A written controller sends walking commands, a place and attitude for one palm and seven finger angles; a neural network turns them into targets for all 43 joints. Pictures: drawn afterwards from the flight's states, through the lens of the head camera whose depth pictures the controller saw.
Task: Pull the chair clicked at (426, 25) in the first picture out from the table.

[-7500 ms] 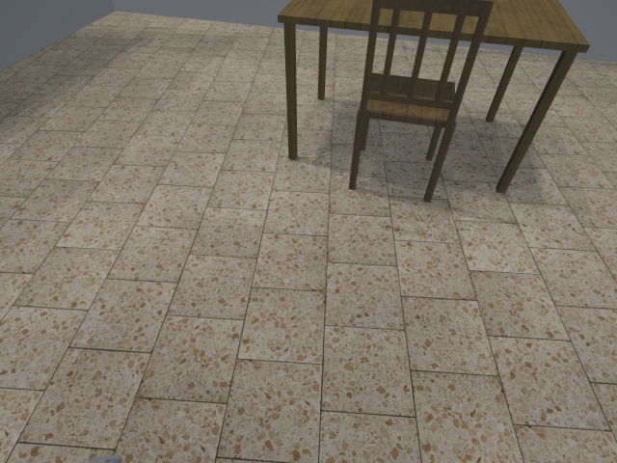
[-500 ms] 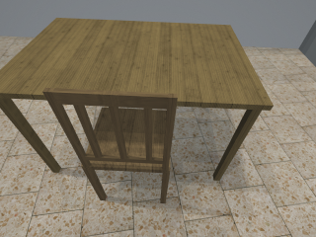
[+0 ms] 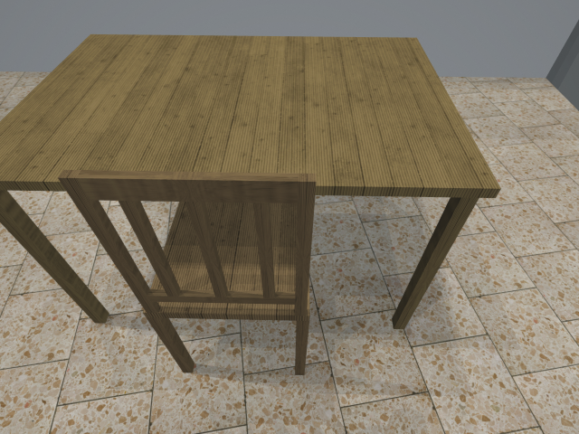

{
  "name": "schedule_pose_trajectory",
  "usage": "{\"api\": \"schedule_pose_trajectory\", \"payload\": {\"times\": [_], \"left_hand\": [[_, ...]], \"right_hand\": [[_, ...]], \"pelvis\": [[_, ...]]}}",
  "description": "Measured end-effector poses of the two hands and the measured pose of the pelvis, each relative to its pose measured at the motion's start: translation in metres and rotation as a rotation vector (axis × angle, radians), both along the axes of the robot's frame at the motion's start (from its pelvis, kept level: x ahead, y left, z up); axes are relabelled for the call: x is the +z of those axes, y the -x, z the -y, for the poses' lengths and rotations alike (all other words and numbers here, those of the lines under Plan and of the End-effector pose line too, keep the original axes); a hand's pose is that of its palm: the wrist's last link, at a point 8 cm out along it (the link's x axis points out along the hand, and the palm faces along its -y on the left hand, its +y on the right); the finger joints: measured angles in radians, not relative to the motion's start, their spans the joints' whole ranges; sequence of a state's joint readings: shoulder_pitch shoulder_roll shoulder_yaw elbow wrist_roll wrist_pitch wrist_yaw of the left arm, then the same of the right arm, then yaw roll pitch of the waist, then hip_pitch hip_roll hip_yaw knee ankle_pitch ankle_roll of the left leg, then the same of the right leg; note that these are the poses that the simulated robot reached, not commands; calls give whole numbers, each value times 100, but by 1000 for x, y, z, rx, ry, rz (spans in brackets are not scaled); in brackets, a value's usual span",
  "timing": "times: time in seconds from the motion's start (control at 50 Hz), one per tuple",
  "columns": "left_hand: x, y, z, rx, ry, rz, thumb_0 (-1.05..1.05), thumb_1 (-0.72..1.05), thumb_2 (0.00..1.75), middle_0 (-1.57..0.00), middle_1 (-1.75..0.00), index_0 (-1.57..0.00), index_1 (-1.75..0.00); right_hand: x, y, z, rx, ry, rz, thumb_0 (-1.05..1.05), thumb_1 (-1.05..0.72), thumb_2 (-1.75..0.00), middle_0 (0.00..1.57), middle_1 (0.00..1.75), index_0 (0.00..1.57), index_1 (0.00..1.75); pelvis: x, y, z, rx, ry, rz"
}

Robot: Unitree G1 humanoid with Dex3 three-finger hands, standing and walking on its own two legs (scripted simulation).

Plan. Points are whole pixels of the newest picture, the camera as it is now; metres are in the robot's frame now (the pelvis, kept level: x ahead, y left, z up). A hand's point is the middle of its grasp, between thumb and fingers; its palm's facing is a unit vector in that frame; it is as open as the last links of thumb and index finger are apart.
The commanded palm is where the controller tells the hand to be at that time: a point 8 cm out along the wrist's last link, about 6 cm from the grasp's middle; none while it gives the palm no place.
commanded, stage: look again from close up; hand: left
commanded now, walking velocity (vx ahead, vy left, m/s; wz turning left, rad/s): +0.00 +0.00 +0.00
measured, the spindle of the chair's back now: (210, 253) +0.45 +0.19 -0.09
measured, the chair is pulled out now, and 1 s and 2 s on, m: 0.00 0.00 0.00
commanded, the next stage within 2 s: raise the hand toward the chair's back in 0.52 s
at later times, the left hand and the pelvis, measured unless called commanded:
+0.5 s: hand out of the picture +0.00 +0.20 -0.17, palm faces +0.00 -0.98 -0.22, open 7.4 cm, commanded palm none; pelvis -0.01 +0.02 +0.00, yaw -1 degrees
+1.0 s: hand (174, 416) +0.16 +0.17 -0.04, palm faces -0.02 -1.00 -0.02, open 8.9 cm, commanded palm +0.11 +0.24 -0.06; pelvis -0.05 +0.00 -0.07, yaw +1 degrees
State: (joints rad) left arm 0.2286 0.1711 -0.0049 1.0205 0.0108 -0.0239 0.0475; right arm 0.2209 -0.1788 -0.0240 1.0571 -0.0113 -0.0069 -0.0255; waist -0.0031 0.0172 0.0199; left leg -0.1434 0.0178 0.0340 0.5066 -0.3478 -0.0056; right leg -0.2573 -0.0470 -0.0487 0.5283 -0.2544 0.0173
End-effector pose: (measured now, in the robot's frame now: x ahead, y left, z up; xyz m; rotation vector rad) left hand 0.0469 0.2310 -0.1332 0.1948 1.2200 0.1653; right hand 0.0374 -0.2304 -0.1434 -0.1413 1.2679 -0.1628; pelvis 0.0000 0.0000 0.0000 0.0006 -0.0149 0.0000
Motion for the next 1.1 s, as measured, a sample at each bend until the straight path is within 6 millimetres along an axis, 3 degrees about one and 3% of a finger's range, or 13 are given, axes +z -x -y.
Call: {"api": "schedule_pose_trajectory", "payload": {"times": [0.08,0.18,0.58,0.64,0.66,0.74,0.82,0.88,0.92,0.96,1.04,1.1], "left_hand": [[2,-12,-4,-13,-2,27,1,91,90,-20,-30,-20,-30],[2,-11,-8,-21,0,20,1,91,90,-20,-30,-20,-30],[-8,60,-15,16,32,-156,1,90,90,-20,-30,-20,-30],[-9,69,-13,19,34,-170,1,90,90,-20,-30,-20,-30],[-4,61,-14,70,47,-123,1,90,90,-20,-30,-20,-30],[53,-11,-23,122,-4,365,3,91,89,-20,-30,-20,-30],[110,-86,-15,47,31,846,2,85,87,-19,-29,-19,-29],[128,-114,-3,-44,107,1143,2,80,85,-18,-28,-18,-28],[126,-114,5,-137,142,1271,1,75,83,-18,-27,-18,-27],[112,-105,9,-199,166,1287,1,71,81,-18,-27,-17,-27],[73,-73,6,-151,184,1141,1,61,77,-17,-25,-17,-26],[64,-51,-4,-74,119,1086,1,54,74,-17,-24,-17,-24]], "right_hand": [[2,-5,-2,3,1,11,1,-92,-90,20,30,20,30],[4,-1,-6,0,3,2,0,-92,-90,20,30,20,30],[2,54,-35,-35,-28,-127,0,-91,-90,20,30,20,30],[0,61,-40,-36,-36,-136,1,-91,-90,20,30,20,30],[2,60,-39,-33,-26,-111,1,-92,-89,20,30,20,30],[12,36,-25,-25,31,155,2,-93,-89,20,30,20,30],[26,-12,-7,38,74,420,2,-93,-89,20,30,20,30],[38,-52,7,94,101,595,2,-92,-89,20,30,20,30],[44,-78,16,133,116,694,2,-92,-89,20,30,20,30],[47,-101,22,164,125,769,2,-91,-90,20,30,20,30],[47,-139,24,217,132,853,1,-91,-90,20,30,20,30],[38,-156,18,253,121,868,1,-91,-90,20,30,20,30]], "pelvis": [[1,0,-3,-5,-1,5],[2,1,-6,-10,-1,9],[5,10,-21,-19,2,23],[4,13,-23,-18,5,20],[3,14,-23,-15,5,20],[-2,18,-23,3,-12,2],[-14,28,-19,24,-10,-61],[-32,37,-11,13,-14,-133],[-48,41,-6,8,-12,-172],[-63,44,-1,5,-13,-200],[-84,46,8,18,-8,-237],[-94,46,13,34,8,-255]]}}
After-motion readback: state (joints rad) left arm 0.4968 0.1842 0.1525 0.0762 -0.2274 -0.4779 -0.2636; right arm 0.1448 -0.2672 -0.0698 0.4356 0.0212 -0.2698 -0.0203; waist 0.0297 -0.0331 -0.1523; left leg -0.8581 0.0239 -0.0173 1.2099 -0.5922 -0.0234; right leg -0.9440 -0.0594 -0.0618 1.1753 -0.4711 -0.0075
